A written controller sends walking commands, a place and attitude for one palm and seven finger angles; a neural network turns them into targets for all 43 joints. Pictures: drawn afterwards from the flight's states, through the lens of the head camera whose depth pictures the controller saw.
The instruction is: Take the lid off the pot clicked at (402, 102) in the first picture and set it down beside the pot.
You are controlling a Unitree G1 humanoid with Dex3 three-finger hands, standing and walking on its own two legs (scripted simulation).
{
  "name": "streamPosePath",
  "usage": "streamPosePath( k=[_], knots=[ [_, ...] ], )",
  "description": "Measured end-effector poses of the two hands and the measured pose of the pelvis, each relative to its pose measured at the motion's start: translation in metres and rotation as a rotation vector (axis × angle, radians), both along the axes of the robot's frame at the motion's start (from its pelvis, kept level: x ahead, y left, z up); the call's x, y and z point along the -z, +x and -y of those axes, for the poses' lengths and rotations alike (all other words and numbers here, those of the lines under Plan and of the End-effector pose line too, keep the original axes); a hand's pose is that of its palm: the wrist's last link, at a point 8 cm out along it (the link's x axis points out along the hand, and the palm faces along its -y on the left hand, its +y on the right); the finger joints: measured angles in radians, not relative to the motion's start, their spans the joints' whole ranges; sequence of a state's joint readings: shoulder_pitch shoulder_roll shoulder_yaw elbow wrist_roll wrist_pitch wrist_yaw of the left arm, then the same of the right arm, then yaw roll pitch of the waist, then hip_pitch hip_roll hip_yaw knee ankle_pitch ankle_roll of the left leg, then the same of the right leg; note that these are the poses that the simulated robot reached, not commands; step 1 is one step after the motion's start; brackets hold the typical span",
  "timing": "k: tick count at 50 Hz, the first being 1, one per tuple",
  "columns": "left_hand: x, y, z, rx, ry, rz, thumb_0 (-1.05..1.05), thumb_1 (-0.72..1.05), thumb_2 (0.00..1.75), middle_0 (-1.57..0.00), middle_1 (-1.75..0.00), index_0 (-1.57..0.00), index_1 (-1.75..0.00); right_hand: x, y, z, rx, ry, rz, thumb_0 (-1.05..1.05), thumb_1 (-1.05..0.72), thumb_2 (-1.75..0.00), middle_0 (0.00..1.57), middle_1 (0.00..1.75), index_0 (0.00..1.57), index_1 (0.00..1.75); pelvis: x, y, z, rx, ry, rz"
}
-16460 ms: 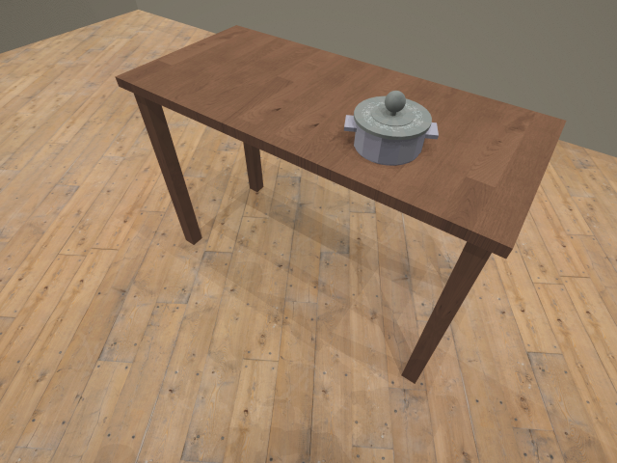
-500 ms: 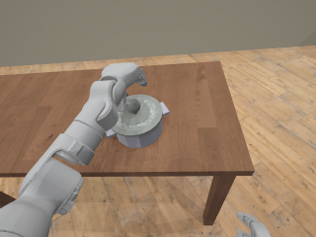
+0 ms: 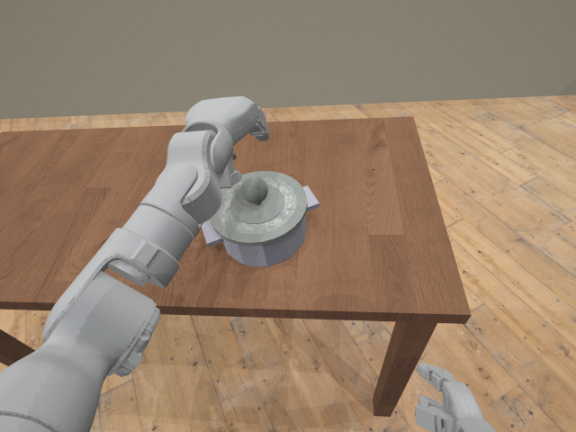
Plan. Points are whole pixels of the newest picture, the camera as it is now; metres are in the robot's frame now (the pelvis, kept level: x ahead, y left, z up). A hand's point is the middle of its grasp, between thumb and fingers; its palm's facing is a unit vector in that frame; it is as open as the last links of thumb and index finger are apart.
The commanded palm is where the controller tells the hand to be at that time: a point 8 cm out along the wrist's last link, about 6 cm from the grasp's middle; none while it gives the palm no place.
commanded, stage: move the open hand above the knob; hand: left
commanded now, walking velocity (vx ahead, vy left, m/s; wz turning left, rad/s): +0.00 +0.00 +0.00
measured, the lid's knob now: (254, 190) +0.47 +0.08 +0.09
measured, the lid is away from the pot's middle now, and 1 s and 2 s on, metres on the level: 0.00 0.00 0.00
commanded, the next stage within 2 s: lower the open fingers around the knob in 0.34 s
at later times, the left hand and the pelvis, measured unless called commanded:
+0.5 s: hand (244, 162) +0.43 +0.07 +0.17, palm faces -0.19 -0.02 -0.98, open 10.3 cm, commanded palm +0.41 +0.09 +0.23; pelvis +0.00 +0.01 +0.00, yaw +0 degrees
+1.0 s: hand (246, 191) +0.43 +0.08 +0.12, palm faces -0.30 -0.03 -0.95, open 10.3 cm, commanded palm +0.41 +0.09 +0.20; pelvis +0.01 +0.00 +0.00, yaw +0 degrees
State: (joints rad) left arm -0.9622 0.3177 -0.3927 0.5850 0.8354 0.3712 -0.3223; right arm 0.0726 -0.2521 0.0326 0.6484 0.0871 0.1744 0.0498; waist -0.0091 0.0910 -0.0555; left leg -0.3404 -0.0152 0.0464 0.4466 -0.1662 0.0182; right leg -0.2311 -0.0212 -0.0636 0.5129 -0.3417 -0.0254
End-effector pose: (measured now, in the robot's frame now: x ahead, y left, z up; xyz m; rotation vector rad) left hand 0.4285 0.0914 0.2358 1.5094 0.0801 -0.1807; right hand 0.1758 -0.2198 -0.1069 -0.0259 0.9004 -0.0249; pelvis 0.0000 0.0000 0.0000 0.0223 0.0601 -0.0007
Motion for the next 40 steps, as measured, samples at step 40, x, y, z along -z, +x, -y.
streamPosePath(
  k=[40],
  knots=[
    [0.031, -0.003, 0.013, 0.077, 0.013, -0.08, 0.0, -0.35, 1.53, -0.85, -0.09, -0.85, -0.08, 0.004, -0.015, 0.008, 0.04, -0.035, -0.024, 0.01, -0.91, -0.9, 0.2, 0.29, 0.2, 0.3, 0.0, 0.001, -0.004, 0.002, -0.004, 0.006]
  ],
)
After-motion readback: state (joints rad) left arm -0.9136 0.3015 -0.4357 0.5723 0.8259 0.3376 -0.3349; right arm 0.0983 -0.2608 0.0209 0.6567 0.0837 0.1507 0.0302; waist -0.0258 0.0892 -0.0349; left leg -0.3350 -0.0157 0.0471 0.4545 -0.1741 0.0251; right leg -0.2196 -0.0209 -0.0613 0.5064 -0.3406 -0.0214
